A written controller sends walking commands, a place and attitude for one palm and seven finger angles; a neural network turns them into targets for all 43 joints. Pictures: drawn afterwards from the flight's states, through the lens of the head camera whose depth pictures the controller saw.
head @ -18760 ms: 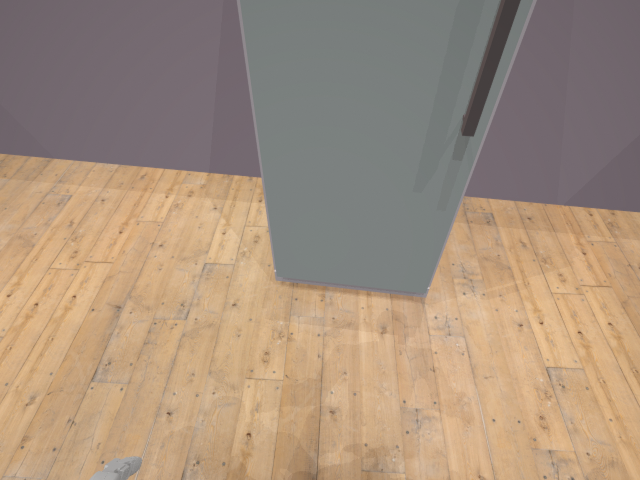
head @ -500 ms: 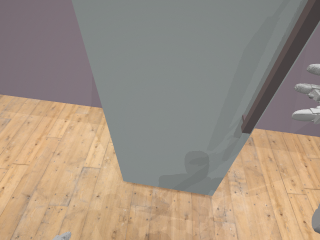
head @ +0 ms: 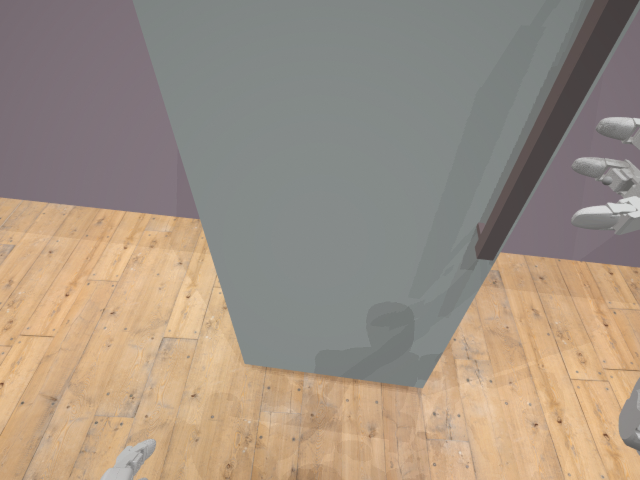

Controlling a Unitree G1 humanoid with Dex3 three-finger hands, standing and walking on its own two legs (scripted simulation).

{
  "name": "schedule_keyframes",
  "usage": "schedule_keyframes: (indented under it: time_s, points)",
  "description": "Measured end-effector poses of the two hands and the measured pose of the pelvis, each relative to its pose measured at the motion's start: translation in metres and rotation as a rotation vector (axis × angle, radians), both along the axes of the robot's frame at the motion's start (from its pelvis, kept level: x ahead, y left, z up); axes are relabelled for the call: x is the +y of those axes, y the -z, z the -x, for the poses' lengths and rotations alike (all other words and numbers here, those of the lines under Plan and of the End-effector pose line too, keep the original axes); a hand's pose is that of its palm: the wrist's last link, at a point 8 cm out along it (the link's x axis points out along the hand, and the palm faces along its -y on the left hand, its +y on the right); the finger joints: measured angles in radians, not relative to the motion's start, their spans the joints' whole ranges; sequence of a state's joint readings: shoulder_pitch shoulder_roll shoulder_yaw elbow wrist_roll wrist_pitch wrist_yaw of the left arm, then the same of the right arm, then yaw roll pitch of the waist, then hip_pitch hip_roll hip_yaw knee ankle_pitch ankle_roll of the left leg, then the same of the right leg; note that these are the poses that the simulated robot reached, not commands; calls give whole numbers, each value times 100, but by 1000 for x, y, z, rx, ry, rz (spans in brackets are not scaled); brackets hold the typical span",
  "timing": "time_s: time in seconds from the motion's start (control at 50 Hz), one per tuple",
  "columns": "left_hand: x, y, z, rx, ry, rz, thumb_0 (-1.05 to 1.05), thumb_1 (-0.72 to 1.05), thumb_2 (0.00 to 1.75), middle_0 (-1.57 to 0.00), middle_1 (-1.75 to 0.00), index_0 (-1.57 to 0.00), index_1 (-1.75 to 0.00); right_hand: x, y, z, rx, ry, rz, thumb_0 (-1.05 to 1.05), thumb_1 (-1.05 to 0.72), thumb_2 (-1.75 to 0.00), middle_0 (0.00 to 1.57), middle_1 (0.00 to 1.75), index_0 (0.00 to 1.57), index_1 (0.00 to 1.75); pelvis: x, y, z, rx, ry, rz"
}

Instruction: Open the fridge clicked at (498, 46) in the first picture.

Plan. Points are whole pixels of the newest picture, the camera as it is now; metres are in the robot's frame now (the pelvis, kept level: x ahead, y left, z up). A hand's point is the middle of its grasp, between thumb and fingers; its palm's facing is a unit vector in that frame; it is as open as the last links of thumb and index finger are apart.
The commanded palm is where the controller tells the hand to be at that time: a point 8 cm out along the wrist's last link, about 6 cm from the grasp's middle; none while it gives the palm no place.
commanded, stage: move the hooked fingers beside the handle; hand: right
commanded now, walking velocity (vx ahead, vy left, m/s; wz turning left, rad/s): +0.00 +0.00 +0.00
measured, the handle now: (545, 115) +0.49 -0.20 +0.24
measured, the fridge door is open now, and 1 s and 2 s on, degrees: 0 0 0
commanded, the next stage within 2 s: feel for the door with the fingertips in 0.06 s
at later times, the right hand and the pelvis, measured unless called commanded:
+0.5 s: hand (570, 175) +0.44 -0.24 +0.19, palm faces +0.05 +1.00 +0.00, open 14.0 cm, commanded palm +0.41 -0.28 +0.20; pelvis +0.01 -0.01 +0.00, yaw +1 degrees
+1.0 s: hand (572, 165) +0.45 -0.24 +0.21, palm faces +0.07 +1.00 +0.00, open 13.9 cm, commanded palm +0.43 -0.28 +0.20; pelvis +0.00 +0.01 +0.00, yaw -1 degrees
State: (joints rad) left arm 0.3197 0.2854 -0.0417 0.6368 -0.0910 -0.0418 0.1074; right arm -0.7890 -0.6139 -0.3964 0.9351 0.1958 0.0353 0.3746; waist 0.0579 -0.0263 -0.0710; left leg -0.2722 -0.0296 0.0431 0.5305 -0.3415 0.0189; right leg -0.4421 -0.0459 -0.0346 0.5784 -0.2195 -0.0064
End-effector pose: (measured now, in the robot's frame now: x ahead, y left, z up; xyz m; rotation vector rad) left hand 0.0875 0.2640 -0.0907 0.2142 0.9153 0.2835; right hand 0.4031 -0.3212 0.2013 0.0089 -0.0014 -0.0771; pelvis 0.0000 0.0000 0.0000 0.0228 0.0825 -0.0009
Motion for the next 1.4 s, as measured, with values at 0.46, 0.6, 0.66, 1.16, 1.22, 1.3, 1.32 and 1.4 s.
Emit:
schedule_keyframes:
  time_s: [0.46, 0.6, 0.66, 1.16, 1.22, 1.3, 1.32, 1.4]
  points:
    - [-4, 6, 6, 36, -28, 19, 1, 91, 90, -20, -30, -20, -30, 28, 7, -18, -2, -35, -7, -1, 50, -30, 30, 121, 30, 120, -6, -1, -11, 8, -14, 5]
    - [-11, 2, -19, -25, 11, 42, 1, 91, 90, -20, -30, -20, -30, 43, 4, -8, -32, -27, 17, -1, 50, -30, 30, 121, 30, 120, -4, -1, -12, -11, -11, 8]
    - [-12, 0, -27, -44, 23, 42, 1, 90, 90, -20, -30, -20, -30, 44, 3, -6, -20, -20, 1, -1, 50, -30, 30, 121, 30, 120, -1, -2, -11, -19, -6, 9]
    - [14, 12, 38, 134, -46, -11, 1, 91, 90, -20, -30, -20, -30, 31, -4, -21, -4, -9, 6, -1, 50, -30, 34, 125, 35, 123, 4, 0, 0, 5, 7, 3]
    - [11, 13, 45, 144, -51, -11, 1, 91, 90, -20, -30, -20, -30, 29, -3, -23, -4, -14, 3, -1, 50, -30, 36, 126, 36, 124, 3, 1, 2, 8, 7, 0]
    - [8, 13, 51, 147, -53, -9, 1, 91, 90, -20, -30, -20, -30, 28, -3, -24, -4, -18, 4, -1, 50, -30, 37, 127, 38, 125, 1, 1, 5, 13, 6, -3]
    - [7, 13, 51, 145, -53, -8, 1, 91, 90, -20, -30, -20, -30, 28, -3, -24, -6, -18, 6, -1, 50, -30, 37, 127, 38, 125, 0, 1, 5, 14, 5, -3]
    - [2, 13, 50, 127, -52, 1, 1, 91, 90, -20, -30, -20, -30, 32, 0, -22, -13, -24, 7, -1, 50, -30, 35, 125, 35, 124, -4, 1, 6, 13, -2, -3]
